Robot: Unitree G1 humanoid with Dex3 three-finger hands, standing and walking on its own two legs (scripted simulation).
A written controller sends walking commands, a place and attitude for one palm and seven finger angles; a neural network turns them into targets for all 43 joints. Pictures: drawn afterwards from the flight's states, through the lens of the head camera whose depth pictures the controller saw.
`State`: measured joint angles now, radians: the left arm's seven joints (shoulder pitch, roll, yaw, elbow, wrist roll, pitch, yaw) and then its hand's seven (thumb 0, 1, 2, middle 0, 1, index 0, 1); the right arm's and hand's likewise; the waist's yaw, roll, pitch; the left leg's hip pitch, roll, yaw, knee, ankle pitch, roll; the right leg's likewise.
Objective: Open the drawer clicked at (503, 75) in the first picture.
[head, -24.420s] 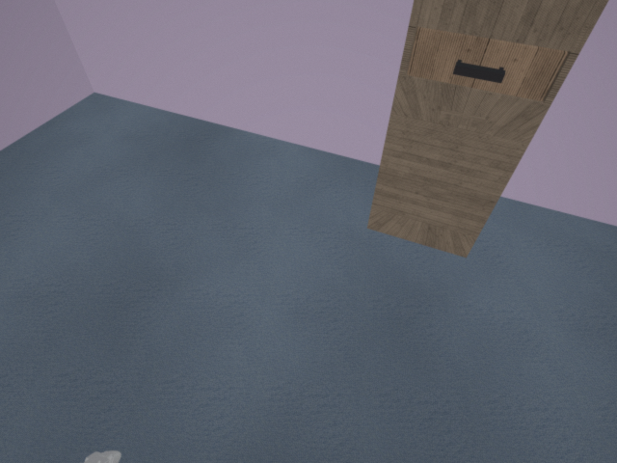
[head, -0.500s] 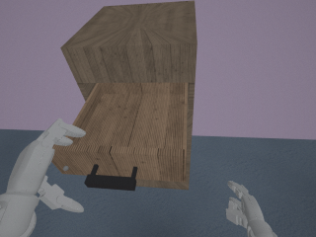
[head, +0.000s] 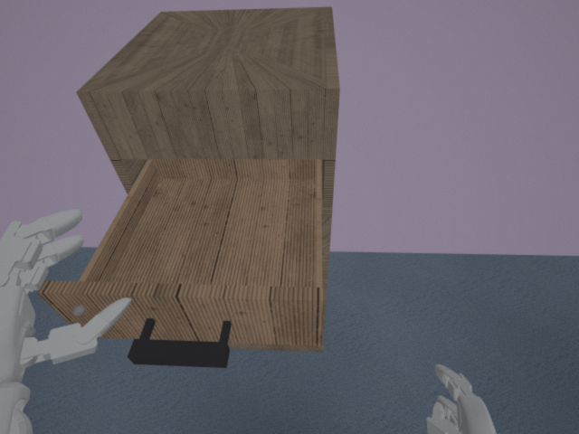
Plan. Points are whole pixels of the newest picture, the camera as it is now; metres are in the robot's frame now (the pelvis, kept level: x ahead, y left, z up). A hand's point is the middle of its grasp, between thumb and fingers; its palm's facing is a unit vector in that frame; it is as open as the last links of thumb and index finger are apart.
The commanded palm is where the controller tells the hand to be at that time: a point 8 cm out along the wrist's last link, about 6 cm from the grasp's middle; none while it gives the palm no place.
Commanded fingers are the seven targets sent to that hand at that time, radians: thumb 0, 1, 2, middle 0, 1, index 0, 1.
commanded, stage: draw the hand back to the body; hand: left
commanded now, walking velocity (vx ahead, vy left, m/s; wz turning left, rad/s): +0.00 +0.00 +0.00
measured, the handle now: (183, 339) +0.24 +0.18 +0.01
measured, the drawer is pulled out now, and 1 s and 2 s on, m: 0.30 0.30 0.30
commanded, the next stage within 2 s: step back with the hand held close in 0.42 s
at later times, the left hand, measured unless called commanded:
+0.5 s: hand (74, 315) +0.18 +0.23 +0.18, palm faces +0.42 -0.81 -0.40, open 7.5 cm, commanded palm +0.13 +0.27 +0.20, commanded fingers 0.00 0.90 0.90 -0.20 -0.30 -0.20 -0.30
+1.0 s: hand (31, 346) +0.15 +0.25 +0.18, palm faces +0.30 -0.79 -0.54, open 7.4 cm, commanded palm +0.08 +0.30 +0.20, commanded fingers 0.00 0.90 0.90 -0.20 -0.30 -0.20 -0.30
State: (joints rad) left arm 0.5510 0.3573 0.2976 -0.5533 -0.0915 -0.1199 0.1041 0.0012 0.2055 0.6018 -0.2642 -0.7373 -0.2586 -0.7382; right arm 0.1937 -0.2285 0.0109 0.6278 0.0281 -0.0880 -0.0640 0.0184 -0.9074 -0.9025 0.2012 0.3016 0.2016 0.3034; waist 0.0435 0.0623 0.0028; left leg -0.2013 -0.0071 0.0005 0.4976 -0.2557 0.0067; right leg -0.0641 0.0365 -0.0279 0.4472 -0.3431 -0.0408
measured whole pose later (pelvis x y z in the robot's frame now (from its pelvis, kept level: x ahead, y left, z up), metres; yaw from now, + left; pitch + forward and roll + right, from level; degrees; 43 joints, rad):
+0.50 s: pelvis +0.00 -0.01 +0.00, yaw +1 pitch -3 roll +0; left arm 0.53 0.34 0.31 -0.52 -0.10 -0.09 0.11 0.02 0.86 0.88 -0.22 -0.31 -0.21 -0.32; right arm 0.16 -0.22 0.02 0.61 0.03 -0.07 -0.07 0.02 -0.91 -0.90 0.20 0.30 0.20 0.30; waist 0.07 0.07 0.00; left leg -0.19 0.00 -0.02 0.49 -0.25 -0.01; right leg -0.05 0.04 -0.05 0.44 -0.35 -0.05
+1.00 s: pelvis -0.05 +0.01 +0.00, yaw +1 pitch +2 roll -1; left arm 0.65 0.48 0.44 -0.68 -0.08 -0.18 0.12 0.02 0.88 0.89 -0.22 -0.30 -0.21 -0.30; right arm 0.18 -0.22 -0.02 0.55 0.03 0.00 -0.07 0.02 -0.91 -0.90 0.20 0.30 0.20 0.30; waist -0.01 0.01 0.04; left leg -0.40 -0.01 -0.01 0.55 -0.19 0.03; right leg -0.26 0.03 -0.05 0.52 -0.30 -0.02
